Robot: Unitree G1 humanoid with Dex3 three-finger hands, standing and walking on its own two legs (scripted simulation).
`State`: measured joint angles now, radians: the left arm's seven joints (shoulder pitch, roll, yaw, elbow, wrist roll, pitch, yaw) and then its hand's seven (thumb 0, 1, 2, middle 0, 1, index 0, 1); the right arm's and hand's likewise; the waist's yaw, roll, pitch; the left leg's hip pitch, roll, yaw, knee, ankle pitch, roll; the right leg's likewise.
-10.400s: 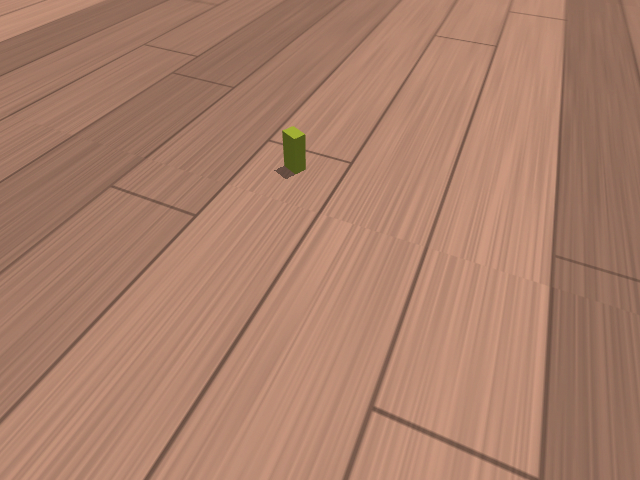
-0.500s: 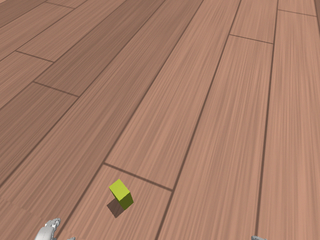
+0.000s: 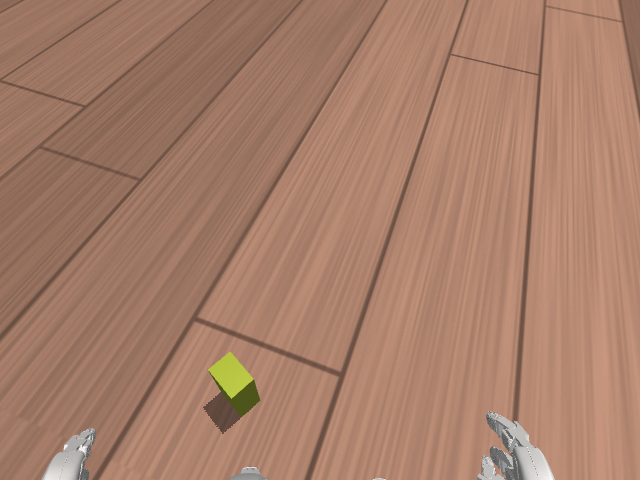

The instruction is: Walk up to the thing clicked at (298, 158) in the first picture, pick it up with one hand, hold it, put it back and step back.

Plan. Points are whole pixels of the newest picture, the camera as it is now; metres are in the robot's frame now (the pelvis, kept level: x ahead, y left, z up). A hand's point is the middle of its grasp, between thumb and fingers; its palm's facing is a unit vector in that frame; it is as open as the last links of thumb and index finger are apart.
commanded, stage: go down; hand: left
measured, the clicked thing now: (236, 386) +0.41 +0.20 -0.62
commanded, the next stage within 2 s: none
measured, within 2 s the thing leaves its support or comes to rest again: neither
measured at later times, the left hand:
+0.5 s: hand out of the picture +0.14 +0.27 -0.14, palm faces +0.11 -0.94 -0.33, open 17.5 cm
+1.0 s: hand (105, 433) +0.23 +0.32 -0.21, palm faces +0.18 -0.96 -0.23, open 17.5 cm
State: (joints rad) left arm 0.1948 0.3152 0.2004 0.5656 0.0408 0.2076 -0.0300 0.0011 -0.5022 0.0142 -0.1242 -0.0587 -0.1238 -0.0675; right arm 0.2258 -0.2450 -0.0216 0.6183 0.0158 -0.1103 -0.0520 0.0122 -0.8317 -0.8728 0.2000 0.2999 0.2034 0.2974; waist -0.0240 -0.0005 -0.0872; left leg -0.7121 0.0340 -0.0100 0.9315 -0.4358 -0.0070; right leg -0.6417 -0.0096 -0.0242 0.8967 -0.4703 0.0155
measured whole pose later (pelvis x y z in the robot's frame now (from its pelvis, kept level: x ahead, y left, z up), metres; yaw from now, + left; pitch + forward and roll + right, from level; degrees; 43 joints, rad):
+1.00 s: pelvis -0.05 +0.00 -0.13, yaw -1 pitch +27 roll -4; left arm -0.06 0.50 0.45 0.63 -0.11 -0.12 -0.26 -0.01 -0.59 0.02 -0.10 -0.07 -0.11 -0.08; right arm 0.16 -0.28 0.00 0.59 0.00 -0.23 -0.07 0.01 -0.88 -0.89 0.20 0.30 0.21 0.30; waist -0.04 -0.02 -0.18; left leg -1.43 0.04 -0.06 1.56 -0.60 -0.01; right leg -1.34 0.00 -0.05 1.53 -0.65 0.01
